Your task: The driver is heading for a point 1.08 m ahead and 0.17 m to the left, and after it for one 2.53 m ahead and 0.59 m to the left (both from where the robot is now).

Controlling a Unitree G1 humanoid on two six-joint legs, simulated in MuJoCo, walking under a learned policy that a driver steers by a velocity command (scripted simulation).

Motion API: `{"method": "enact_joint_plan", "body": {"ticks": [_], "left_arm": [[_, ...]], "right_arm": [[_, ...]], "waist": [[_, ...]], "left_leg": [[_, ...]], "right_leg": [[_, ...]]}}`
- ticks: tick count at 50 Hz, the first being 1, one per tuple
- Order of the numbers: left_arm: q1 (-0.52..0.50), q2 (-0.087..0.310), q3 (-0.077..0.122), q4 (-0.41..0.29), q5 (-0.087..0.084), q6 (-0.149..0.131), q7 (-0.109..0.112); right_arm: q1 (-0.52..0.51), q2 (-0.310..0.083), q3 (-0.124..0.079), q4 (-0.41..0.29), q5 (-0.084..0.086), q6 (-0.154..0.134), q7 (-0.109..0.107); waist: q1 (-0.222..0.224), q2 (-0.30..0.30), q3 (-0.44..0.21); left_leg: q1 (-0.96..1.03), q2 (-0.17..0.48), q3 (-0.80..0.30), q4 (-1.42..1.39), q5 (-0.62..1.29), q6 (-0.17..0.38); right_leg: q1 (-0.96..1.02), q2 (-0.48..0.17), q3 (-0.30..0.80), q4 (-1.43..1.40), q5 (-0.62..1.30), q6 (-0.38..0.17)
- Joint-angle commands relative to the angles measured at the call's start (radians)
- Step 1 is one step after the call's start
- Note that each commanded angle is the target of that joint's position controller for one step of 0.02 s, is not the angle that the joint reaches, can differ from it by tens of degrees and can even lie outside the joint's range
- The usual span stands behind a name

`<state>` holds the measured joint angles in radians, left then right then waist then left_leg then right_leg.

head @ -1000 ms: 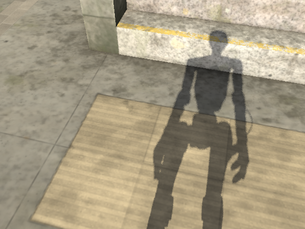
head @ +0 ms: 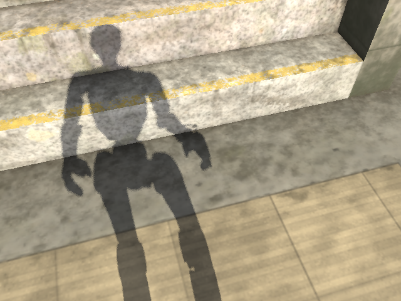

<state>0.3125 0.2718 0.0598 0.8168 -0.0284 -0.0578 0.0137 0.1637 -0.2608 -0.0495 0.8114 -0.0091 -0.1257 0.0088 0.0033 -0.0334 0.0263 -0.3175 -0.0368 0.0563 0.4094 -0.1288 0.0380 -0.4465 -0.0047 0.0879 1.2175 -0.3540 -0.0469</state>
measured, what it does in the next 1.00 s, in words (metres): walks ahead, turning left: right foot, then left foot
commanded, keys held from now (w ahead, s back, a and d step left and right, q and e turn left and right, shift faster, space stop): w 0.10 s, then w+q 0.90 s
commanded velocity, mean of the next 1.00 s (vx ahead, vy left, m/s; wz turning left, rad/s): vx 0.50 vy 0.00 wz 0.29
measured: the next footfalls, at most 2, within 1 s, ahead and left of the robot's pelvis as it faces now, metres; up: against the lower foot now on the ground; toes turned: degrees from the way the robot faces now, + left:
right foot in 0.34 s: +0.34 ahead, -0.17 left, +0.00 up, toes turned +0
left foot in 0.88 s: +0.57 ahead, +0.14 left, +0.00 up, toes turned +22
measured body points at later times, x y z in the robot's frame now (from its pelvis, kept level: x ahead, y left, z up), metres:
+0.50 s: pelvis +0.26 -0.07 +0.00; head +0.29 -0.08 +0.45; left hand +0.36 +0.21 -0.10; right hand +0.35 -0.34 -0.13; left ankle +0.20 +0.09 -0.64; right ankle +0.30 -0.17 -0.74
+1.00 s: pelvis +0.50 +0.04 -0.01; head +0.54 +0.07 +0.44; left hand +0.49 +0.34 -0.13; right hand +0.74 -0.15 -0.11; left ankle +0.53 +0.13 -0.74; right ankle +0.46 -0.14 -0.64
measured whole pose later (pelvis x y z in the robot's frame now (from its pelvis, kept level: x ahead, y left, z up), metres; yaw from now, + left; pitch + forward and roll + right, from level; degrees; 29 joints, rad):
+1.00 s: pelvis +0.50 +0.04 -0.01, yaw +23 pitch +2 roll +0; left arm 0.23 0.28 0.06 0.79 -0.01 -0.12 0.01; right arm 0.19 -0.29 -0.08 0.72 0.02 -0.05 0.04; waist 0.01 -0.01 0.06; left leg -0.39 -0.08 0.02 0.55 -0.18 0.10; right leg -0.40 -0.07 0.02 1.22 -0.39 0.00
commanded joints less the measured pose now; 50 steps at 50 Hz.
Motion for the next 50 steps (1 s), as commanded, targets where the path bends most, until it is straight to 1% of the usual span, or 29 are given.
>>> {"method": "enact_joint_plan", "body": {"ticks": [1, 4, 6, 9, 12, 14, 15, 16, 17, 18, 19, 20, 22, 24, 25, 28, 33, 36, 39, 41, 42, 43, 44, 45, 46, 47, 48, 49, 50], "left_arm": [[0.049, 0.018, 0.007, -0.065, -0.003, -0.002, -0.004], [-0.042, 0.012, -0.003, -0.110, 0.016, -0.001, -0.004], [-0.108, 0.015, -0.011, -0.133, 0.025, -0.013, -0.013], [-0.231, 0.009, -0.021, -0.164, 0.021, -0.032, -0.026], [-0.310, 0.035, -0.018, -0.197, 0.008, -0.043, -0.038], [-0.300, 0.069, -0.006, -0.205, 0.005, -0.052, -0.043], [-0.252, 0.086, 0.004, -0.193, 0.006, -0.056, -0.042], [-0.145, 0.122, 0.026, -0.160, 0.011, -0.058, -0.035], [0.024, 0.184, 0.052, -0.128, 0.025, -0.058, -0.023], [0.140, 0.291, 0.076, -0.119, 0.048, -0.046, -0.013], [0.180, 0.243, 0.065, -0.104, 0.049, -0.044, -0.019], [0.116, 0.166, 0.042, -0.110, 0.037, -0.049, -0.024], [-0.029, 0.077, 0.014, -0.116, 0.027, -0.054, -0.033], [-0.091, 0.051, 0.012, -0.104, 0.036, -0.065, -0.036], [-0.093, 0.056, 0.017, -0.094, 0.038, -0.071, -0.034], [-0.066, 0.083, 0.031, -0.060, 0.043, -0.077, -0.018], [-0.036, 0.129, 0.045, -0.027, 0.038, -0.064, 0.002], [0.008, 0.153, 0.053, -0.005, 0.026, -0.050, 0.006], [0.025, 0.175, 0.060, 0.010, 0.013, -0.030, 0.006], [0.008, 0.207, 0.068, 0.006, 0.008, -0.019, 0.011], [-0.002, 0.220, 0.071, 0.003, 0.006, -0.010, 0.015], [-0.016, 0.220, 0.068, -0.002, 0.002, -0.002, 0.018], [-0.005, 0.192, 0.055, -0.023, 0.019, -0.008, 0.022], [0.078, 0.027, 0.005, -0.085, 0.051, -0.037, 0.008], [-0.021, 0.099, 0.009, -0.100, 0.013, -0.083, -0.008], [-0.121, 0.143, 0.021, -0.131, -0.022, -0.100, -0.015], [-0.127, 0.131, 0.014, -0.131, -0.008, -0.107, -0.009], [-0.114, 0.136, 0.020, -0.113, 0.021, -0.104, -0.001], [-0.088, 0.147, 0.028, -0.108, 0.033, -0.091, 0.000]], "right_arm": [[0.050, -0.076, -0.019, -0.009, -0.001, -0.015, 0.010], [0.078, -0.121, -0.033, 0.021, 0.010, -0.022, 0.013], [0.090, -0.139, -0.035, 0.030, 0.017, -0.013, 0.010], [0.136, -0.159, -0.033, 0.043, 0.033, 0.007, 0.006], [0.205, -0.183, -0.034, 0.066, 0.042, 0.023, 0.004], [0.209, -0.193, -0.035, 0.072, 0.045, 0.034, 0.001], [0.197, -0.198, -0.035, 0.072, 0.045, 0.041, -0.002], [0.197, -0.182, -0.028, 0.070, 0.040, 0.043, -0.004], [0.184, -0.128, -0.008, 0.052, 0.026, 0.039, -0.003], [0.259, -0.009, 0.025, 0.018, 0.011, 0.024, -0.002], [0.302, -0.043, 0.018, 0.027, 0.046, 0.010, -0.003], [0.240, -0.130, -0.009, 0.020, 0.067, 0.011, -0.006], [0.155, -0.120, -0.016, 0.005, 0.048, 0.030, -0.013], [0.166, -0.088, -0.022, 0.003, 0.041, 0.059, -0.009], [0.163, -0.066, -0.020, -0.002, 0.043, 0.069, -0.006], [0.119, -0.048, -0.021, -0.034, 0.037, 0.085, -0.003], [-0.039, -0.030, -0.011, -0.096, 0.028, 0.082, 0.026], [-0.140, -0.029, -0.006, -0.144, 0.029, 0.081, 0.044], [-0.190, -0.046, -0.010, -0.187, 0.032, 0.082, 0.059], [-0.156, -0.075, -0.025, -0.201, 0.032, 0.085, 0.060], [-0.073, -0.104, -0.043, -0.187, 0.035, 0.087, 0.058], [0.084, -0.154, -0.073, -0.147, 0.038, 0.087, 0.050], [0.252, -0.241, -0.112, -0.104, 0.035, 0.096, 0.028], [0.218, -0.354, -0.125, -0.110, 0.037, 0.090, 0.019], [0.257, -0.284, -0.101, -0.142, 0.025, 0.073, 0.022], [0.230, -0.221, -0.084, -0.128, 0.017, 0.059, 0.025], [0.168, -0.189, -0.074, -0.135, 0.027, 0.052, 0.026], [0.088, -0.157, -0.065, -0.151, 0.028, 0.050, 0.026], [0.044, -0.131, -0.054, -0.170, 0.020, 0.049, 0.023]], "waist": [[0.006, 0.103, -0.046], [0.003, 0.075, -0.008], [-0.009, 0.067, -0.005], [-0.050, 0.080, 0.017], [-0.072, 0.105, 0.023], [-0.045, 0.124, 0.011], [-0.006, 0.128, -0.008], [0.046, 0.117, -0.068], [0.124, 0.068, -0.187], [0.116, -0.191, -0.330], [0.117, -0.256, -0.410], [0.106, -0.153, -0.262], [0.049, -0.076, -0.117], [-0.001, -0.093, -0.057], [-0.011, -0.078, -0.046], [-0.017, -0.029, -0.015], [0.027, -0.017, 0.035], [0.062, -0.006, 0.069], [0.064, -0.018, 0.077], [0.022, -0.057, 0.027], [-0.030, -0.068, -0.029], [-0.116, -0.048, -0.112], [-0.184, 0.039, -0.205], [-0.049, 0.316, -0.271], [-0.122, 0.206, -0.401], [-0.132, 0.149, -0.262], [-0.084, 0.079, -0.183], [-0.035, 0.041, -0.131], [0.003, 0.052, -0.115]], "left_leg": [[0.151, 0.269, -0.280, -0.260, 0.009, 0.182], [0.150, 0.289, -0.220, -0.302, 0.097, 0.215], [0.165, 0.272, -0.177, -0.305, 0.136, 0.209], [0.131, 0.224, -0.121, -0.280, 0.149, 0.177], [0.181, 0.256, -0.164, -0.235, 0.100, 0.161], [0.217, 0.283, -0.206, -0.184, 0.069, 0.139], [0.212, 0.277, -0.206, -0.132, 0.095, 0.122], [0.184, 0.235, -0.179, -0.011, 0.191, 0.097], [0.058, 0.172, -0.125, 0.240, 0.135, 0.056], [-0.294, 0.039, -0.036, 0.623, -0.266, -0.013], [-0.430, 0.020, -0.159, 0.835, -0.453, -0.014], [-0.497, 0.072, -0.190, 0.906, -0.382, -0.004], [-0.452, 0.142, -0.162, 0.845, -0.220, -0.006], [-0.362, 0.172, -0.164, 0.785, -0.136, -0.012], [-0.352, 0.172, -0.160, 0.778, -0.110, -0.015], [-0.408, 0.169, -0.177, 0.703, -0.021, -0.024], [-0.402, 0.155, -0.114, 0.426, 0.174, -0.018], [-0.414, 0.149, -0.066, 0.328, 0.160, 0.002], [-0.399, 0.128, -0.016, 0.269, 0.048, 0.037], [-0.281, 0.069, 0.044, 0.255, -0.055, 0.077], [-0.167, 0.022, 0.074, 0.244, -0.090, 0.101], [0.054, -0.033, 0.087, 0.173, -0.039, 0.136], [0.378, 0.040, -0.080, 0.155, -0.016, 0.187], [0.675, 0.305, -0.665, 0.042, -0.182, 0.360], [0.725, 0.377, -0.916, -0.121, -0.285, 0.398], [0.650, 0.352, -0.765, -0.136, -0.187, 0.341], [0.500, 0.309, -0.630, -0.125, -0.081, 0.304], [0.350, 0.268, -0.527, -0.129, 0.026, 0.274], [0.253, 0.239, -0.466, -0.152, 0.110, 0.262]], "right_leg": [[-0.161, -0.104, 0.034, -0.023, 0.051, -0.002], [-0.232, -0.124, 0.026, -0.174, 0.125, 0.010], [-0.237, -0.137, -0.008, -0.306, 0.233, 0.016], [-0.148, -0.096, -0.069, -0.507, 0.339, 0.031], [-0.101, -0.063, -0.075, -0.617, 0.327, 0.037], [-0.040, -0.046, -0.070, -0.684, 0.285, 0.020], [0.043, -0.030, -0.082, -0.723, 0.275, 0.008], [0.206, -0.012, -0.094, -0.746, 0.256, -0.013], [0.457, -0.119, 0.003, -0.730, 0.260, -0.062], [0.804, -0.388, 0.359, -0.759, 0.237, -0.171], [0.813, -0.457, 0.634, -0.888, 0.084, -0.250], [0.701, -0.419, 0.504, -0.904, 0.056, -0.212], [0.469, -0.325, 0.250, -0.961, 0.154, -0.157], [0.338, -0.274, 0.105, -1.030, 0.248, -0.133], [0.317, -0.270, 0.059, -1.049, 0.314, -0.137], [0.328, -0.275, -0.050, -1.071, 0.434, -0.146], [0.358, -0.265, -0.193, -1.090, 0.410, -0.121], [0.427, -0.288, -0.237, -1.076, 0.405, -0.109], [0.514, -0.307, -0.273, -1.010, 0.507, -0.086], [0.536, -0.308, -0.301, -0.892, 0.833, -0.063], [0.535, -0.296, -0.318, -0.761, 0.993, -0.051], [0.471, -0.257, -0.346, -0.552, 1.031, -0.023], [0.219, -0.217, -0.342, -0.247, 0.761, 0.026], [-0.239, -0.010, -0.248, 0.103, -0.194, 0.086], [-0.342, 0.017, -0.002, 0.215, -0.240, 0.068], [-0.430, -0.029, 0.006, 0.197, -0.132, 0.043], [-0.389, -0.075, 0.004, 0.107, -0.041, 0.026], [-0.306, -0.109, 0.002, 0.020, 0.010, 0.032], [-0.227, -0.130, 0.010, -0.030, 0.041, 0.038]]}}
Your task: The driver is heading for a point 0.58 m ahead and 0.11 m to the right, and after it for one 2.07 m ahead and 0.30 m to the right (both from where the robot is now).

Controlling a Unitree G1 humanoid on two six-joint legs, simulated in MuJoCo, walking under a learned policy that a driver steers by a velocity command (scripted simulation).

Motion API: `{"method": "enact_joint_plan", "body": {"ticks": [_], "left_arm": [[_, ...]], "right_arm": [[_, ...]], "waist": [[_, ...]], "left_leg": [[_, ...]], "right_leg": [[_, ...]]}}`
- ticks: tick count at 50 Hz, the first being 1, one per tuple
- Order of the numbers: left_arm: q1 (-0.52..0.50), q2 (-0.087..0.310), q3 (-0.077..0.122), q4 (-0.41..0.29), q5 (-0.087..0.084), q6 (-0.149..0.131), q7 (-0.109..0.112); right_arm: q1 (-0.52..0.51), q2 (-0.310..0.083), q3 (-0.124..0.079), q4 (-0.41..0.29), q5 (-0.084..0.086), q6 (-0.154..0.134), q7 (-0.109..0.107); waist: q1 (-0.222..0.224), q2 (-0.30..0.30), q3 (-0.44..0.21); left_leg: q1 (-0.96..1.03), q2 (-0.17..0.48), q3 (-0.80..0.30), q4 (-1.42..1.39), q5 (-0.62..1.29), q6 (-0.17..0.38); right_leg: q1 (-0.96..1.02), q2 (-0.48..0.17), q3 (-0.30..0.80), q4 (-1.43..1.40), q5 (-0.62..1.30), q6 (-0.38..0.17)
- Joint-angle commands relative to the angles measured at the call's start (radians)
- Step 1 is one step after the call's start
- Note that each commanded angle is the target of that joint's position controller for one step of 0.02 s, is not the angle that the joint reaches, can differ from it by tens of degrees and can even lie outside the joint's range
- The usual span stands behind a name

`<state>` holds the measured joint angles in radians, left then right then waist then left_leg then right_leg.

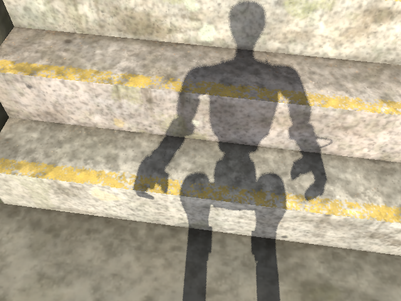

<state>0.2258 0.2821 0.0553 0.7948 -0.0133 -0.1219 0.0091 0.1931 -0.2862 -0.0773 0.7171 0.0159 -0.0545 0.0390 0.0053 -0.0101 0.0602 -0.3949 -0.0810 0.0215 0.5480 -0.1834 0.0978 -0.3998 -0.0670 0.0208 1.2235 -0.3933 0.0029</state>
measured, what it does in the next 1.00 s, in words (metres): walks ahead, turning right: right foot, then left foot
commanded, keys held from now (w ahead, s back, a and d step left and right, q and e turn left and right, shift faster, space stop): w+q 0.02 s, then w+e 0.64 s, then e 0.24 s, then q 0.08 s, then s+q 0.02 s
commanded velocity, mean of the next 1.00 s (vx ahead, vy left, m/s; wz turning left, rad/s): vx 0.42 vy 0.00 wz -0.27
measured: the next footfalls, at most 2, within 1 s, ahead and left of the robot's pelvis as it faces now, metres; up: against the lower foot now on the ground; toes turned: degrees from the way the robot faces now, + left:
right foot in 0.40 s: +0.40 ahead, -0.13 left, +0.00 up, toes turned -4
left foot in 0.82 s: +0.53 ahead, +0.02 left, +0.00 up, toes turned -20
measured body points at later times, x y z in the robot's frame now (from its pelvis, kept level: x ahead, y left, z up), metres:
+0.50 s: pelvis +0.28 -0.05 +0.00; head +0.31 -0.05 +0.45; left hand +0.47 +0.20 -0.09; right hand +0.37 -0.33 -0.11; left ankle +0.13 +0.08 -0.64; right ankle +0.36 -0.13 -0.73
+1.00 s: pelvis +0.43 -0.04 +0.01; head +0.46 -0.04 +0.46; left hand +0.72 +0.11 -0.08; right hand +0.46 -0.33 -0.08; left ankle +0.49 +0.04 -0.73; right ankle +0.33 -0.16 -0.58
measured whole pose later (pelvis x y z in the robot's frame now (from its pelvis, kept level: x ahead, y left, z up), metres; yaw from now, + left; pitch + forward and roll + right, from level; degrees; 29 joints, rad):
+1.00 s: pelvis +0.43 -0.04 +0.01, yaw -22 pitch +2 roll -1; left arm 0.11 0.28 0.04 0.56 0.01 0.04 0.03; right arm 0.21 -0.22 -0.01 0.65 -0.04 -0.01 -0.05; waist -0.03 -0.04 0.02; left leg -0.32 0.00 0.04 0.50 -0.22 0.05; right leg -0.64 0.07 0.10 1.46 -0.51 0.15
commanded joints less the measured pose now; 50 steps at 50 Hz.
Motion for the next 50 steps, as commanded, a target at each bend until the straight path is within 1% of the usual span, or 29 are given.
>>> {"method": "enact_joint_plan", "body": {"ticks": [1, 3, 5, 9, 14, 16, 18, 19, 20, 21, 22, 23, 24, 25, 26, 28, 29, 32, 35, 38, 40, 41, 42, 43, 44, 45, 47, 49, 50], "left_arm": [[0.008, 0.133, 0.035, -0.089, 0.023, -0.012, 0.003], [0.027, 0.097, 0.026, -0.081, 0.028, 0.010, -0.001], [-0.028, 0.075, 0.016, -0.094, 0.027, 0.019, -0.001], [-0.161, 0.054, 0.001, -0.120, 0.011, 0.010, -0.014], [-0.261, 0.060, -0.005, -0.158, -0.004, 0.004, -0.035], [-0.269, 0.066, -0.006, -0.172, -0.002, 0.003, -0.045], [-0.202, 0.095, 0.002, -0.169, 0.003, 0.003, -0.048], [-0.117, 0.118, 0.015, -0.153, 0.005, 0.004, -0.045], [0.018, 0.158, 0.037, -0.121, 0.008, 0.002, -0.040], [0.155, 0.242, 0.058, -0.104, 0.015, 0.006, -0.031], [0.184, 0.276, 0.069, -0.096, 0.022, 0.005, -0.034], [0.201, 0.185, 0.050, -0.092, 0.008, 0.008, -0.030], [0.133, 0.158, 0.043, -0.115, 0.009, 0.016, -0.020], [0.063, 0.134, 0.033, -0.137, 0.014, 0.024, -0.012], [0.011, 0.132, 0.029, -0.160, 0.018, 0.032, -0.007], [-0.047, 0.138, 0.026, -0.186, 0.028, 0.030, 0.000], [-0.073, 0.141, 0.027, -0.192, 0.022, 0.031, 0.002], [-0.067, 0.163, 0.036, -0.194, 0.004, 0.045, 0.016], [-0.025, 0.143, 0.034, -0.191, 0.004, 0.079, 0.031], [-0.081, 0.089, 0.015, -0.243, 0.018, 0.113, 0.046], [-0.137, 0.097, 0.019, -0.286, 0.007, 0.126, 0.053], [-0.151, 0.081, 0.016, -0.299, -0.008, 0.122, 0.044], [-0.114, 0.023, 0.001, -0.322, 0.008, 0.111, 0.032], [0.014, 0.046, 0.005, -0.313, 0.014, 0.097, 0.016], [0.076, 0.127, 0.027, -0.277, 0.001, 0.108, 0.007], [0.033, 0.142, 0.037, -0.272, -0.007, 0.128, 0.015], [-0.034, 0.102, 0.024, -0.282, 0.016, 0.161, 0.030], [-0.042, 0.010, -0.011, -0.290, 0.026, 0.171, 0.018], [-0.041, -0.029, -0.026, -0.287, 0.028, 0.168, 0.013]], "right_arm": [[0.003, -0.106, -0.026, -0.082, -0.008, -0.024, -0.009], [0.012, -0.105, -0.022, -0.066, -0.005, -0.034, -0.017], [0.046, -0.117, -0.021, -0.040, -0.007, -0.037, -0.029], [0.080, -0.129, -0.013, -0.015, -0.015, -0.039, -0.040], [0.115, -0.142, -0.013, 0.033, -0.022, -0.045, -0.039], [0.104, -0.152, -0.018, 0.038, -0.021, -0.038, -0.045], [0.061, -0.173, -0.023, 0.026, -0.021, -0.029, -0.058], [0.040, -0.179, -0.024, 0.016, -0.024, -0.018, -0.066], [0.028, -0.170, -0.018, 0.005, -0.023, -0.013, -0.071], [0.071, -0.130, 0.003, -0.021, -0.048, -0.024, -0.076], [0.164, -0.030, 0.039, -0.040, -0.054, -0.050, -0.052], [0.096, -0.115, 0.031, -0.027, -0.028, -0.076, -0.033], [0.000, -0.143, 0.026, -0.062, -0.005, -0.090, -0.023], [-0.044, -0.128, 0.033, -0.072, -0.020, -0.092, -0.025], [-0.068, -0.124, 0.032, -0.087, -0.046, -0.084, -0.036], [-0.033, -0.092, 0.039, -0.113, -0.058, -0.063, -0.053], [-0.009, -0.072, 0.046, -0.114, -0.055, -0.053, -0.061], [-0.054, -0.032, 0.060, -0.133, -0.045, -0.032, -0.080], [-0.049, -0.038, 0.062, -0.120, -0.029, -0.007, -0.085], [-0.056, -0.024, 0.068, -0.140, -0.044, 0.004, -0.076], [-0.038, -0.036, 0.058, -0.140, -0.045, -0.008, -0.067], [0.014, -0.061, 0.045, -0.124, -0.057, -0.017, -0.066], [0.077, -0.144, 0.022, -0.117, -0.075, -0.021, -0.074], [0.106, -0.147, 0.016, -0.113, -0.080, -0.011, -0.077], [0.063, -0.113, 0.016, -0.131, -0.069, 0.004, -0.078], [0.021, -0.072, 0.020, -0.149, -0.063, 0.019, -0.084], [-0.035, -0.037, 0.035, -0.161, -0.046, 0.039, -0.098], [-0.069, 0.006, 0.064, -0.155, -0.058, 0.043, -0.100], [-0.073, 0.021, 0.071, -0.144, -0.055, 0.043, -0.095]], "waist": [[0.018, 0.037, -0.141], [0.030, 0.031, -0.131], [0.009, 0.047, -0.102], [-0.056, 0.066, -0.061], [-0.096, 0.060, -0.025], [-0.081, 0.070, -0.028], [-0.032, 0.099, -0.090], [0.015, 0.108, -0.150], [0.083, 0.086, -0.226], [0.104, -0.049, -0.346], [0.029, -0.320, -0.419], [0.096, -0.183, -0.417], [0.100, -0.118, -0.278], [0.063, 0.013, -0.204], [0.031, 0.068, -0.158], [-0.037, 0.039, -0.163], [-0.061, 0.017, -0.165], [-0.044, -0.049, -0.174], [-0.013, -0.117, -0.227], [-0.019, -0.187, -0.247], [-0.057, -0.138, -0.247], [-0.082, -0.086, -0.266], [-0.063, 0.129, -0.291], [-0.002, 0.253, -0.330], [0.017, 0.141, -0.276], [0.013, 0.118, -0.205], [0.013, 0.058, -0.134], [0.046, 0.024, -0.134], [0.059, 0.048, -0.145]], "left_leg": [[0.275, 0.270, -0.411, -0.312, 0.213, 0.204], [0.225, 0.260, -0.310, -0.331, 0.354, 0.205], [0.213, 0.241, -0.228, -0.351, 0.429, 0.181], [0.217, 0.195, -0.111, -0.379, 0.341, 0.105], [0.383, 0.264, -0.089, -0.355, 0.348, 0.083], [0.454, 0.295, -0.080, -0.302, 0.476, 0.071], [0.509, 0.296, -0.052, -0.174, 0.808, 0.046], [0.519, 0.277, -0.032, -0.043, 0.965, 0.032], [0.455, 0.240, -0.004, 0.149, 0.965, 0.007], [0.206, 0.193, 0.020, 0.436, 0.604, -0.030], [-0.255, -0.022, -0.031, 0.748, -0.327, -0.102], [-0.382, 0.025, -0.160, 0.828, -0.338, -0.081], [-0.432, 0.072, -0.150, 0.811, -0.235, -0.074], [-0.383, 0.114, -0.136, 0.749, -0.163, -0.076], [-0.321, 0.134, -0.126, 0.694, -0.144, -0.097], [-0.180, 0.137, -0.105, 0.610, -0.146, -0.132], [-0.120, 0.121, -0.077, 0.517, -0.151, -0.146], [-0.015, 0.056, -0.023, 0.277, -0.056, -0.181], [0.013, 0.023, -0.035, 0.225, 0.018, -0.196], [-0.019, 0.014, -0.030, 0.211, -0.039, -0.156], [0.086, 0.024, -0.042, -0.096, 0.146, -0.112], [0.249, 0.085, -0.090, -0.222, 0.341, -0.075], [0.521, 0.332, -0.322, -0.154, 0.894, 0.040], [0.555, 0.584, -0.557, -0.110, 1.088, 0.230], [0.454, 0.600, -0.509, -0.122, 0.935, 0.263], [0.392, 0.511, -0.401, -0.127, 0.709, 0.217], [0.211, 0.371, -0.287, -0.148, 0.494, 0.156], [0.081, 0.290, -0.180, -0.155, 0.522, 0.148], [0.085, 0.264, -0.132, -0.147, 0.604, 0.139]], "right_leg": [[-0.232, -0.068, 0.074, -0.072, 0.094, -0.001], [-0.213, -0.072, 0.042, -0.143, 0.144, 0.026], [-0.244, -0.073, 0.021, -0.248, 0.260, 0.042], [-0.200, -0.042, -0.014, -0.527, 0.531, 0.020], [-0.244, -0.005, -0.016, -0.670, 0.523, -0.028], [-0.255, 0.018, -0.011, -0.685, 0.415, -0.059], [-0.180, 0.066, -0.051, -0.684, 0.307, -0.100], [-0.086, 0.103, -0.085, -0.702, 0.282, -0.124], [0.103, 0.117, -0.071, -0.758, 0.364, -0.163], [0.429, -0.054, 0.153, -0.707, 0.559, -0.233], [0.775, -0.248, 0.632, -0.793, 0.437, -0.419], [0.799, -0.225, 0.673, -0.879, 0.226, -0.387], [0.672, -0.205, 0.554, -0.913, 0.223, -0.343], [0.508, -0.180, 0.465, -0.936, 0.354, -0.319], [0.379, -0.167, 0.417, -0.949, 0.553, -0.315], [0.213, -0.118, 0.315, -0.952, 0.812, -0.309], [0.135, -0.078, 0.243, -0.945, 0.871, -0.294], [0.037, -0.003, 0.163, -0.917, 0.814, -0.248], [0.089, -0.018, 0.220, -0.834, 0.693, -0.196], [0.195, -0.076, 0.357, -0.734, 0.863, -0.170], [0.251, -0.028, 0.359, -0.639, 0.987, -0.115], [0.191, 0.024, 0.324, -0.498, 0.847, -0.071], [-0.103, 0.138, 0.223, -0.200, 0.199, -0.008], [-0.295, 0.221, 0.184, 0.099, -0.346, 0.048], [-0.357, 0.157, 0.163, 0.279, -0.344, 0.097], [-0.401, 0.120, 0.118, 0.391, -0.292, 0.128], [-0.353, 0.109, 0.114, 0.420, -0.174, 0.162], [-0.187, 0.110, 0.104, 0.260, -0.073, 0.175], [-0.123, 0.094, 0.075, 0.079, -0.071, 0.176]]}}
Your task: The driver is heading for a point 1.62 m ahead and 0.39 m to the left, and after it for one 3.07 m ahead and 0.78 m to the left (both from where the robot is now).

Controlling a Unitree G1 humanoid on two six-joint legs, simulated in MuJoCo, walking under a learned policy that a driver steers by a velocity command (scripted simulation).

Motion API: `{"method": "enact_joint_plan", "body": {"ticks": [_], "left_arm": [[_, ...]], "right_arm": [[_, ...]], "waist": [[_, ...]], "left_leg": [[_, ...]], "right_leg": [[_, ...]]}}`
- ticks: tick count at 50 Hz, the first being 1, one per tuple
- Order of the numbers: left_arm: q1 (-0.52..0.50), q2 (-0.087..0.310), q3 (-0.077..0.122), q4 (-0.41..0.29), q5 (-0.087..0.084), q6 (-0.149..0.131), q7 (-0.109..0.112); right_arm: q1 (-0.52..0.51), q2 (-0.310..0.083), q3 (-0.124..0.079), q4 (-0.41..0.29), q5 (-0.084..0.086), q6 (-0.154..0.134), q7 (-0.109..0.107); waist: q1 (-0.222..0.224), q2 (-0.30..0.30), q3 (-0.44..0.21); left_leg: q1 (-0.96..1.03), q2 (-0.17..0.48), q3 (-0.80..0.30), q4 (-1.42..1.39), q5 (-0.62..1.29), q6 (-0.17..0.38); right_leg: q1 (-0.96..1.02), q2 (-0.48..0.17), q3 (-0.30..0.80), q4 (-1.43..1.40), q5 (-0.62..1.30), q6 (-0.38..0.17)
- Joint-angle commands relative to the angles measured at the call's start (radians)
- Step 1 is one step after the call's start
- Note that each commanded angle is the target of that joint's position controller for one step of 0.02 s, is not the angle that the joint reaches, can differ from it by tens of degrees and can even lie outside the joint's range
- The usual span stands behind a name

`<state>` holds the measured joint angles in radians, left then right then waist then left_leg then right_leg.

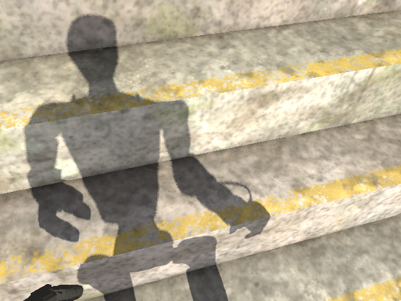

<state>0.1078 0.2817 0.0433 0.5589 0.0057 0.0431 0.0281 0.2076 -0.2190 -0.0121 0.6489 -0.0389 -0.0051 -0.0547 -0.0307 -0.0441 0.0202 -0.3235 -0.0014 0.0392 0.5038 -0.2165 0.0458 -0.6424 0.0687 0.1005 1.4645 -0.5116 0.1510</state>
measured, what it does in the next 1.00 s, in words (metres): walks backwards, turning left: right foot, then left foot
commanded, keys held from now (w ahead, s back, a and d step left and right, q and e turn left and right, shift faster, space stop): s+q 0.38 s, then q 0.38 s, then no key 0.06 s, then e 0.18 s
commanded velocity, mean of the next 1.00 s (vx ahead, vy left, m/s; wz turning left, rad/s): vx -0.07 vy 0.00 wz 0.33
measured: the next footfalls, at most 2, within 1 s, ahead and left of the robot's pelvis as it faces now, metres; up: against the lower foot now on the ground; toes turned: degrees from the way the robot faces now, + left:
right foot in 0.20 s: +0.04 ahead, -0.14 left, +0.00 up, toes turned +5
left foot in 0.66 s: -0.15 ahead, +0.08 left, +0.00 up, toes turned +22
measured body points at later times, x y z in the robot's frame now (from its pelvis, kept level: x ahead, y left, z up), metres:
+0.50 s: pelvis -0.06 -0.04 +0.00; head -0.03 -0.05 +0.45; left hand +0.07 +0.24 -0.08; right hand +0.13 -0.29 -0.11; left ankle -0.15 +0.07 -0.63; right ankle +0.00 -0.14 -0.74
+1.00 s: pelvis -0.16 -0.01 +0.00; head -0.16 +0.01 +0.45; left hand -0.17 +0.28 -0.12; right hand +0.11 -0.15 -0.07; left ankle -0.19 +0.06 -0.74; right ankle -0.11 -0.16 -0.71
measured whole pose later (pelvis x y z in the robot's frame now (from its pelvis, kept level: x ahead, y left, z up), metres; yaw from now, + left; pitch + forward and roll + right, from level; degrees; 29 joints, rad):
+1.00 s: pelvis -0.16 -0.01 +0.00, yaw +24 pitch +2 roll -1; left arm 0.23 0.26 0.07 0.73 0.00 0.02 0.04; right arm 0.15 -0.20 -0.01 0.63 -0.03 0.00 -0.03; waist 0.02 -0.04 -0.03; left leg -0.29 -0.06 -0.02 0.52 -0.26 0.06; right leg -0.37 -0.04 0.02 0.74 -0.35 0.08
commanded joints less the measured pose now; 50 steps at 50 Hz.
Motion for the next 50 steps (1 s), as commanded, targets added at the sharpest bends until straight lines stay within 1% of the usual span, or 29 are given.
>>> {"method": "enact_joint_plan", "body": {"ticks": [1, 2, 4, 6, 9, 11, 12, 13, 14, 15, 16, 18, 20, 23, 26, 29, 31, 32, 33, 34, 35, 36, 37, 38, 39, 42, 45, 48, 50], "left_arm": [[0.067, -0.060, -0.027, -0.042, 0.014, -0.004, -0.011], [0.010, -0.077, -0.032, -0.046, 0.014, -0.011, -0.014], [-0.026, -0.032, -0.014, -0.033, -0.008, -0.015, 0.000], [-0.001, 0.007, 0.002, -0.010, -0.017, -0.012, 0.012], [-0.009, 0.010, 0.011, 0.019, -0.017, -0.018, 0.019], [0.012, 0.034, 0.024, 0.036, -0.008, -0.022, 0.022], [0.040, 0.091, 0.042, 0.051, 0.017, -0.015, 0.028], [0.073, 0.115, 0.053, 0.061, 0.042, 0.002, 0.027], [0.008, 0.081, 0.043, 0.014, 0.071, 0.007, 0.026], [-0.026, 0.035, 0.019, -0.006, 0.085, 0.001, 0.027], [-0.097, 0.018, 0.013, -0.007, 0.062, -0.007, 0.026], [-0.133, 0.022, 0.011, -0.005, 0.024, -0.025, 0.031], [-0.092, 0.039, 0.013, 0.007, 0.014, -0.024, 0.049], [-0.005, 0.072, 0.026, 0.024, 0.021, -0.017, 0.074], [-0.008, 0.128, 0.052, 0.023, 0.018, -0.018, 0.078], [0.002, 0.154, 0.069, 0.035, 0.001, -0.027, 0.066], [0.003, 0.157, 0.076, 0.054, -0.011, -0.029, 0.060], [0.020, 0.130, 0.071, 0.068, -0.012, -0.030, 0.056], [0.050, 0.091, 0.064, 0.087, -0.001, -0.032, 0.045], [0.039, 0.016, 0.041, 0.054, 0.042, -0.035, 0.029], [-0.135, 0.063, 0.059, -0.009, 0.030, -0.041, 0.041], [-0.145, 0.100, 0.073, -0.008, 0.009, -0.035, 0.044], [-0.088, 0.104, 0.077, 0.015, 0.007, -0.031, 0.044], [-0.048, 0.108, 0.082, 0.047, 0.021, -0.028, 0.049], [-0.005, 0.105, 0.083, 0.061, 0.034, -0.028, 0.052], [0.034, 0.074, 0.070, 0.072, 0.011, -0.032, 0.048], [0.018, 0.015, 0.038, 0.075, 0.011, -0.034, 0.039], [0.026, 0.034, 0.034, 0.076, -0.001, -0.040, 0.011], [0.042, 0.065, 0.039, 0.077, -0.013, -0.048, 0.002]], "right_arm": [[-0.088, -0.044, 0.005, -0.063, 0.010, -0.002, 0.006], [-0.066, -0.075, -0.009, -0.060, 0.019, 0.006, 0.011], [-0.005, -0.172, -0.052, -0.062, 0.014, 0.024, 0.005], [0.015, -0.183, -0.065, -0.066, 0.023, 0.026, 0.007], [0.025, -0.182, -0.082, -0.067, 0.058, 0.028, -0.006], [0.023, -0.159, -0.088, -0.072, 0.049, 0.020, -0.007], [0.031, -0.117, -0.081, -0.085, 0.038, 0.014, -0.001], [0.004, -0.088, -0.071, -0.097, 0.033, 0.008, 0.004], [0.000, -0.126, -0.087, -0.068, 0.046, 0.009, 0.002], [0.047, -0.158, -0.112, -0.045, 0.054, 0.030, -0.001], [0.106, -0.144, -0.113, -0.024, 0.053, 0.059, -0.010], [0.084, -0.164, -0.117, -0.027, 0.040, 0.075, -0.024], [-0.004, -0.125, -0.098, -0.064, 0.029, 0.064, -0.018], [-0.084, -0.094, -0.075, -0.115, 0.036, 0.055, -0.005], [-0.070, -0.092, -0.064, -0.128, 0.031, 0.051, 0.015], [-0.004, -0.132, -0.077, -0.111, 0.038, 0.058, 0.033], [0.071, -0.137, -0.086, -0.082, 0.037, 0.063, 0.042], [0.120, -0.143, -0.093, -0.053, 0.038, 0.065, 0.040], [0.173, -0.166, -0.104, -0.032, 0.036, 0.067, 0.032], [0.187, -0.260, -0.122, -0.056, 0.031, 0.068, 0.013], [0.151, -0.333, -0.129, -0.109, -0.031, 0.039, 0.022], [0.039, -0.316, -0.123, -0.121, -0.036, 0.012, 0.031], [-0.054, -0.284, -0.114, -0.129, -0.007, 0.000, 0.032], [-0.102, -0.239, -0.101, -0.135, 0.022, -0.002, 0.029], [-0.132, -0.212, -0.087, -0.137, 0.037, -0.001, 0.026], [-0.089, -0.129, -0.051, -0.123, 0.030, -0.003, 0.015], [-0.065, -0.085, -0.032, -0.099, 0.018, -0.007, 0.009], [-0.014, -0.111, -0.037, -0.058, 0.003, -0.005, 0.022], [-0.039, -0.142, -0.046, -0.052, 0.015, -0.003, 0.026]], "waist": [[0.103, 0.115, -0.122], [0.070, 0.163, -0.130], [0.020, 0.253, -0.159], [0.011, 0.280, -0.190], [0.009, 0.279, -0.147], [0.009, 0.184, -0.168], [-0.005, -0.011, -0.218], [0.034, -0.200, -0.225], [0.065, -0.217, -0.220], [0.033, -0.121, -0.208], [-0.019, -0.110, -0.158], [-0.032, -0.028, -0.083], [0.000, -0.026, -0.089], [0.047, -0.099, -0.147], [0.049, -0.132, -0.160], [0.043, -0.147, -0.153], [0.012, -0.126, -0.140], [0.002, -0.091, -0.127], [-0.011, 0.015, -0.094], [0.002, 0.328, -0.078], [-0.076, 0.301, -0.068], [-0.022, 0.213, -0.029], [0.033, 0.215, -0.008], [0.052, 0.173, -0.021], [0.070, 0.165, -0.039], [0.057, 0.173, -0.098], [0.030, 0.191, -0.111], [-0.006, 0.223, -0.075], [0.002, 0.204, -0.011]], "left_leg": [[0.038, 0.153, -0.106, -0.095, 0.711, 0.167], [0.069, 0.144, -0.107, -0.099, 0.775, 0.158], [0.180, 0.198, -0.192, -0.086, 0.887, 0.182], [0.266, 0.241, -0.265, -0.058, 0.889, 0.183], [0.247, 0.225, -0.332, -0.069, 0.709, 0.143], [0.130, 0.181, -0.316, -0.028, 0.532, 0.098], [-0.037, 0.125, -0.244, 0.070, 0.336, 0.048], [-0.230, 0.007, -0.130, 0.240, -0.061, -0.010], [-0.245, -0.080, -0.059, 0.686, -0.446, -0.096], [-0.253, -0.075, -0.124, 0.975, -0.511, -0.137], [-0.272, -0.083, -0.145, 1.135, -0.483, -0.163], [-0.321, -0.074, -0.177, 1.130, -0.319, -0.192], [-0.350, -0.070, -0.113, 0.974, -0.205, -0.210], [-0.342, -0.013, -0.086, 0.725, -0.235, -0.217], [-0.178, 0.047, -0.051, 0.482, -0.281, -0.163], [-0.048, 0.045, 0.005, 0.292, -0.237, -0.082], [0.061, 0.020, 0.051, 0.110, -0.151, -0.016], [0.137, -0.012, 0.063, 0.028, -0.129, 0.019], [0.236, 0.014, -0.029, -0.065, -0.062, 0.064], [0.339, 0.287, -0.408, -0.113, 0.204, 0.179], [0.078, 0.433, -0.629, -0.237, 0.259, 0.350], [0.027, 0.362, -0.505, -0.255, 0.136, 0.298], [0.001, 0.288, -0.414, -0.244, 0.071, 0.215], [0.004, 0.237, -0.365, -0.214, 0.066, 0.162], [-0.001, 0.213, -0.321, -0.194, 0.101, 0.144], [0.062, 0.182, -0.266, -0.162, 0.143, 0.136], [0.105, 0.168, -0.229, -0.165, 0.071, 0.121], [0.066, 0.189, -0.270, -0.198, -0.109, 0.155], [0.065, 0.198, -0.303, -0.187, -0.136, 0.161]], "right_leg": [[0.193, -0.066, -0.059, -0.390, 0.030, 0.022], [0.255, -0.058, -0.118, -0.545, 0.015, 0.015], [0.268, -0.033, -0.135, -0.646, 0.091, 0.019], [0.268, -0.036, -0.106, -0.768, 0.139, 0.000], [0.343, -0.028, -0.107, -1.012, 0.326, -0.060], [0.491, -0.087, -0.078, -1.048, 0.547, -0.090], [0.636, -0.198, -0.012, -0.971, 0.841, -0.149], [0.678, -0.347, 0.118, -1.032, 0.940, -0.290], [0.535, -0.507, 0.213, -1.105, 1.050, -0.458], [0.446, -0.494, 0.158, -1.104, 1.073, -0.499], [0.405, -0.420, 0.066, -1.062, 1.061, -0.453], [0.386, -0.348, -0.014, -1.042, 0.907, -0.389], [0.466, -0.325, -0.049, -1.036, 0.848, -0.393], [0.599, -0.381, -0.019, -1.073, 0.783, -0.421], [0.526, -0.402, -0.031, -1.131, 0.601, -0.410], [0.451, -0.407, -0.048, -1.172, 0.384, -0.377], [0.382, -0.390, -0.096, -1.141, 0.277, -0.319], [0.316, -0.361, -0.138, -1.084, 0.217, -0.263], [0.175, -0.309, -0.215, -0.930, 0.118, -0.175], [-0.118, -0.176, -0.326, -0.540, -0.121, -0.057], [-0.137, -0.087, -0.109, -0.320, -0.202, -0.046], [-0.110, -0.099, -0.032, -0.216, -0.077, -0.068], [-0.103, -0.103, -0.025, -0.220, 0.053, -0.084], [-0.085, -0.098, -0.032, -0.204, 0.133, -0.080], [-0.058, -0.086, -0.044, -0.177, 0.198, -0.071], [-0.006, -0.081, -0.052, -0.219, 0.265, -0.058], [0.108, -0.121, -0.053, -0.530, 0.266, -0.055], [0.274, -0.113, -0.090, -0.733, 0.121, -0.068], [0.294, -0.099, -0.110, -0.890, 0.141, -0.098]]}}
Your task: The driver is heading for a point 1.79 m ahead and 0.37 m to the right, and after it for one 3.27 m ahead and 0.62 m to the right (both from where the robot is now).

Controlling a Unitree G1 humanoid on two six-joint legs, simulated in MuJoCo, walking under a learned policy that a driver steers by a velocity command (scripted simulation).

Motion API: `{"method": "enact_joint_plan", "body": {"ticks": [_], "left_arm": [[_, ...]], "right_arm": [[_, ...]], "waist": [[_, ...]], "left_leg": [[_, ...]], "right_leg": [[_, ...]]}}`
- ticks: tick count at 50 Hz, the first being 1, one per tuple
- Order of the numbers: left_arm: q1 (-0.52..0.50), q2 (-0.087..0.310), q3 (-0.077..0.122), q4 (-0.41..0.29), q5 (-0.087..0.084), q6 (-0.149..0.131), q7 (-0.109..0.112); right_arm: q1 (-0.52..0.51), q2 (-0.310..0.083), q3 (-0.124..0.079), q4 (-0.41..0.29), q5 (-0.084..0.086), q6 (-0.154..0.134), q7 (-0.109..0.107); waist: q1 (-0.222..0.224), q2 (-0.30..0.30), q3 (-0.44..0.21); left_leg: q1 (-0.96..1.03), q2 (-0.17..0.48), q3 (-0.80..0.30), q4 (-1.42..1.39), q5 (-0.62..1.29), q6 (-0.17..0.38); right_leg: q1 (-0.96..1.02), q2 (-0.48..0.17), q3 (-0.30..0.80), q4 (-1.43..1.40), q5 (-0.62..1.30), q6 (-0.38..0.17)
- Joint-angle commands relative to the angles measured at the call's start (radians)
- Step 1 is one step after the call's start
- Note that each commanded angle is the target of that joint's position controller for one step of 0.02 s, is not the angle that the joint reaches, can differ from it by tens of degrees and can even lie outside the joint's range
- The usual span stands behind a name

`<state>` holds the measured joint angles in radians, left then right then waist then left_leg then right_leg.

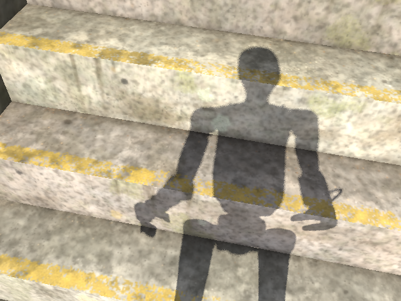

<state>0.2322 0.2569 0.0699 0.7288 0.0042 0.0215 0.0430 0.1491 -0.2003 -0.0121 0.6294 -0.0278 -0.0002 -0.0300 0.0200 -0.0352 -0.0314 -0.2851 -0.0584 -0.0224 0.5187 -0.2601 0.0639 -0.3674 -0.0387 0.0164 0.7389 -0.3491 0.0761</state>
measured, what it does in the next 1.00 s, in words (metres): steps on the spot, turning right: right foot, then right foot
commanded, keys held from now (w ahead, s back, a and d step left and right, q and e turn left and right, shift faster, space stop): e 0.62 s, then no key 0.06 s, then q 0.32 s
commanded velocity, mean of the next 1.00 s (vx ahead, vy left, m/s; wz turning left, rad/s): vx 0.00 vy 0.00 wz -0.28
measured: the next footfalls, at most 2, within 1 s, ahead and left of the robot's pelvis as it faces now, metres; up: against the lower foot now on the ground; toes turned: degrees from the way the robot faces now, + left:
right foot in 0.04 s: +0.02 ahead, -0.14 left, +0.00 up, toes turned -1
right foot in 0.54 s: -0.05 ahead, -0.16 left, +0.00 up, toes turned -20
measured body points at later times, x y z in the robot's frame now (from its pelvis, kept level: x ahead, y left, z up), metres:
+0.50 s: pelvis -0.05 -0.03 +0.00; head -0.02 -0.06 +0.44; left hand +0.21 +0.17 -0.07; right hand +0.02 -0.35 -0.11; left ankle +0.01 +0.08 -0.74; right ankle -0.08 -0.15 -0.71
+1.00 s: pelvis -0.06 -0.07 -0.01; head -0.05 -0.07 +0.44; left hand +0.19 +0.09 -0.09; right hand -0.02 -0.36 -0.11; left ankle -0.02 +0.07 -0.74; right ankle -0.09 -0.15 -0.74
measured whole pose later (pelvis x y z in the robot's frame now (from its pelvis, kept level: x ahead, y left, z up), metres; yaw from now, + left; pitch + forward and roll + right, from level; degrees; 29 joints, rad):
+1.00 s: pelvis -0.06 -0.07 -0.01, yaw -18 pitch +1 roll -1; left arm 0.12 0.21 0.01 0.64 0.03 0.00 0.03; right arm 0.20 -0.26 -0.04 0.72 0.00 0.00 -0.03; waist -0.03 0.01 0.00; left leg -0.29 0.04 -0.04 0.58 -0.31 -0.04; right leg -0.29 0.04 -0.06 0.56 -0.29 -0.05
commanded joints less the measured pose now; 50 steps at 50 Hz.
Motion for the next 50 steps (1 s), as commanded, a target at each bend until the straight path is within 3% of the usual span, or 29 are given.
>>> {"method": "enact_joint_plan", "body": {"ticks": [1, 3, 4, 5, 6, 8, 10, 12, 14, 15, 16, 17, 21, 23, 25, 26, 27, 28, 29, 30, 33, 36, 39, 42, 45, 47, 48, 49, 50], "left_arm": [[-0.072, 0.097, 0.011, -0.088, -0.009, -0.032, -0.014], [-0.038, 0.151, 0.015, -0.094, 0.007, -0.040, -0.011], [-0.043, 0.211, 0.035, -0.080, -0.011, -0.043, -0.011], [-0.043, 0.164, 0.031, -0.085, -0.026, -0.045, -0.015], [-0.055, 0.134, 0.022, -0.094, -0.018, -0.047, -0.015], [-0.092, 0.133, 0.023, -0.126, -0.006, -0.049, -0.013], [-0.091, 0.131, 0.023, -0.149, -0.004, -0.045, -0.008], [-0.109, 0.120, 0.020, -0.179, -0.007, -0.037, -0.003], [-0.097, 0.104, 0.017, -0.199, 0.001, -0.022, -0.007], [-0.117, 0.139, 0.031, -0.209, 0.007, -0.014, -0.013], [-0.097, 0.151, 0.041, -0.202, -0.007, -0.004, -0.016], [-0.068, 0.133, 0.037, -0.192, -0.016, 0.007, -0.016], [-0.128, 0.067, 0.005, -0.209, -0.006, 0.017, -0.032], [-0.132, 0.078, 0.005, -0.218, -0.013, 0.012, -0.047], [-0.061, 0.095, 0.016, -0.199, -0.016, 0.010, -0.055], [-0.008, 0.120, 0.030, -0.178, -0.015, 0.011, -0.052], [0.037, 0.165, 0.048, -0.168, -0.012, 0.012, -0.043], [0.069, 0.276, 0.067, -0.202, -0.003, 0.010, -0.024], [0.064, 0.320, 0.071, -0.232, 0.045, -0.017, -0.032], [0.010, 0.293, 0.063, -0.233, 0.052, -0.038, -0.038], [-0.136, 0.198, 0.032, -0.239, -0.004, -0.034, -0.018], [-0.134, 0.109, -0.006, -0.228, 0.013, -0.038, -0.008], [-0.119, 0.056, -0.026, -0.194, 0.025, -0.038, -0.006], [-0.081, 0.092, -0.018, -0.159, 0.039, -0.035, -0.017], [-0.100, 0.134, -0.003, -0.150, 0.018, -0.028, -0.016], [-0.063, 0.150, 0.005, -0.130, 0.005, -0.030, -0.005], [-0.045, 0.148, 0.007, -0.136, 0.013, -0.036, -0.001], [-0.045, 0.146, 0.011, -0.157, 0.026, -0.039, 0.002], [-0.086, 0.147, 0.014, -0.164, 0.033, -0.037, 0.008]], "right_arm": [[0.025, -0.175, -0.051, -0.024, 0.015, -0.008, -0.001], [0.043, -0.193, -0.059, -0.022, 0.016, -0.021, -0.009], [0.054, -0.194, -0.063, -0.049, 0.001, -0.028, -0.010], [-0.006, -0.194, -0.066, -0.056, -0.011, -0.028, -0.017], [-0.034, -0.173, -0.067, -0.068, -0.006, -0.023, -0.022], [-0.031, -0.139, -0.068, -0.078, -0.002, -0.002, -0.027], [-0.012, -0.124, -0.074, -0.083, 0.000, 0.008, -0.024], [0.031, -0.142, -0.086, -0.076, -0.004, 0.009, -0.021], [0.053, -0.198, -0.100, -0.061, -0.007, -0.002, -0.019], [0.072, -0.193, -0.095, -0.064, -0.008, -0.016, -0.022], [0.041, -0.196, -0.094, -0.068, -0.005, -0.025, -0.026], [-0.020, -0.212, -0.100, -0.072, 0.007, -0.031, -0.029], [-0.056, -0.235, -0.107, -0.046, 0.012, -0.015, -0.033], [-0.014, -0.254, -0.113, -0.025, 0.017, -0.004, -0.030], [-0.013, -0.256, -0.113, -0.010, 0.033, 0.006, -0.029], [0.017, -0.228, -0.106, 0.005, 0.038, 0.010, -0.029], [0.056, -0.180, -0.094, 0.021, 0.028, 0.014, -0.024], [0.038, -0.116, -0.072, -0.023, -0.025, 0.015, -0.018], [-0.082, -0.168, -0.083, -0.069, -0.011, 0.003, -0.028], [-0.109, -0.204, -0.093, -0.069, 0.015, 0.004, -0.032], [-0.037, -0.208, -0.100, -0.016, -0.003, 0.010, -0.044], [0.014, -0.158, -0.084, 0.020, 0.011, 0.011, -0.032], [-0.011, -0.097, -0.055, 0.027, 0.013, 0.012, -0.022], [-0.036, -0.126, -0.055, 0.019, 0.025, 0.006, -0.003], [-0.032, -0.168, -0.062, 0.010, 0.035, -0.006, 0.001], [-0.019, -0.187, -0.061, 0.005, 0.021, -0.017, -0.001], [-0.010, -0.225, -0.068, -0.005, 0.017, -0.018, -0.005], [-0.005, -0.253, -0.081, 0.006, 0.034, -0.016, -0.006], [0.010, -0.217, -0.078, 0.003, 0.046, -0.013, -0.004]], "waist": [[-0.040, 0.168, 0.057], [-0.040, 0.096, 0.019], [-0.083, -0.037, -0.009], [-0.044, -0.053, -0.036], [-0.042, -0.084, -0.045], [-0.047, -0.114, -0.042], [-0.047, -0.096, -0.044], [-0.054, 0.013, -0.039], [-0.041, 0.249, -0.059], [-0.061, 0.196, -0.067], [-0.037, 0.110, -0.063], [-0.001, 0.090, -0.046], [-0.027, 0.131, -0.047], [-0.047, 0.161, -0.074], [-0.015, 0.169, -0.096], [-0.008, 0.151, -0.096], [-0.005, 0.038, -0.066], [-0.021, -0.264, -0.037], [0.055, -0.221, -0.115], [0.035, -0.126, -0.079], [-0.051, -0.054, -0.063], [-0.060, -0.063, -0.123], [-0.037, -0.084, -0.107], [0.002, -0.116, -0.051], [-0.002, -0.103, 0.019], [-0.010, -0.047, 0.005], [0.007, 0.005, -0.025], [0.029, 0.097, -0.048], [-0.002, 0.099, -0.066]], "left_leg": [[0.036, 0.250, -0.243, -0.183, -0.034, 0.129], [0.045, 0.214, -0.212, -0.103, 0.109, 0.072], [0.048, 0.133, -0.114, -0.075, 0.133, 0.030], [0.092, 0.089, -0.034, -0.014, 0.123, -0.001], [0.098, 0.069, 0.004, 0.023, 0.100, -0.013], [0.089, 0.060, 0.032, 0.057, 0.081, -0.016], [0.097, 0.070, 0.029, 0.056, 0.056, 0.001], [0.135, 0.149, -0.033, -0.034, 0.049, 0.048], [0.161, 0.439, -0.300, -0.197, 0.228, 0.217], [0.163, 0.528, -0.367, -0.217, 0.360, 0.290], [0.146, 0.522, -0.328, -0.213, 0.384, 0.285], [0.111, 0.471, -0.237, -0.214, 0.336, 0.234], [0.048, 0.332, 0.033, -0.186, 0.294, 0.145], [0.089, 0.351, 0.050, -0.161, 0.284, 0.145], [0.085, 0.360, 0.075, -0.099, 0.231, 0.104], [0.041, 0.338, 0.111, -0.036, 0.158, 0.052], [-0.092, 0.278, 0.185, 0.127, 0.024, -0.028], [-0.450, 0.151, 0.243, 0.510, -0.415, -0.142], [-0.493, 0.073, 0.012, 0.690, -0.457, -0.162], [-0.499, 0.090, -0.043, 0.748, -0.354, -0.153], [-0.439, 0.105, -0.042, 0.720, -0.100, -0.157], [-0.328, 0.101, -0.040, 0.670, -0.006, -0.168], [-0.201, 0.131, -0.034, 0.390, 0.007, -0.167], [-0.083, 0.122, -0.002, 0.222, -0.082, -0.155], [-0.092, 0.107, 0.021, 0.058, -0.075, -0.124], [-0.033, 0.116, -0.003, -0.047, 0.113, -0.094], [-0.003, 0.152, -0.047, 0.005, 0.309, -0.072], [-0.008, 0.156, -0.079, 0.055, 0.378, -0.032], [-0.035, 0.149, -0.094, 0.054, 0.350, -0.013]], "right_leg": [[0.041, 0.012, -0.028, -0.273, 0.063, -0.042], [0.111, -0.045, 0.061, -0.299, 0.299, -0.082], [0.094, -0.063, 0.112, -0.232, 0.403, -0.129], [0.048, -0.062, 0.138, -0.249, 0.368, -0.155], [0.027, -0.077, 0.176, -0.273, 0.334, -0.159], [-0.012, -0.092, 0.232, -0.277, 0.280, -0.164], [-0.056, -0.085, 0.256, -0.257, 0.233, -0.163], [-0.146, -0.025, 0.188, -0.141, 0.164, -0.121], [-0.240, 0.046, 0.014, 0.203, -0.149, -0.050], [-0.294, 0.002, 0.044, 0.419, -0.276, -0.028], [-0.307, -0.017, 0.074, 0.525, -0.267, -0.019], [-0.287, -0.049, 0.091, 0.503, -0.205, -0.018], [-0.116, -0.039, -0.034, 0.216, -0.095, -0.024], [-0.061, -0.014, -0.078, 0.087, -0.078, -0.038], [0.046, 0.021, -0.123, -0.105, 0.046, -0.074], [0.131, 0.058, -0.132, -0.195, 0.073, -0.104], [0.240, 0.023, -0.027, -0.291, 0.195, -0.153], [0.386, -0.270, 0.403, -0.314, 0.598, -0.285], [0.257, -0.389, 0.583, -0.392, 0.606, -0.464], [0.233, -0.330, 0.481, -0.410, 0.510, -0.428], [0.155, -0.203, 0.300, -0.378, 0.453, -0.289], [0.161, -0.163, 0.201, -0.368, 0.516, -0.273], [0.161, -0.133, 0.137, -0.385, 0.412, -0.254], [0.130, -0.154, 0.164, -0.419, 0.232, -0.283], [0.165, -0.176, 0.210, -0.389, 0.208, -0.294], [0.188, -0.159, 0.195, -0.340, 0.304, -0.253], [0.186, -0.125, 0.160, -0.290, 0.292, -0.220], [0.172, -0.064, 0.086, -0.274, 0.282, -0.187], [0.190, -0.039, 0.030, -0.241, 0.267, -0.167]]}}
Velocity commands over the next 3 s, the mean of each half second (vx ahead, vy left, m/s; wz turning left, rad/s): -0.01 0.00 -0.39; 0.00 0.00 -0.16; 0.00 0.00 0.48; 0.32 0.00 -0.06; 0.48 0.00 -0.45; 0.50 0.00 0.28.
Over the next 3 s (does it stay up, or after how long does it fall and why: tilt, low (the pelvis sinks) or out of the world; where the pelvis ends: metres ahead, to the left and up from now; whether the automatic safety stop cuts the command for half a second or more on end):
stays up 0.26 -0.14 0.02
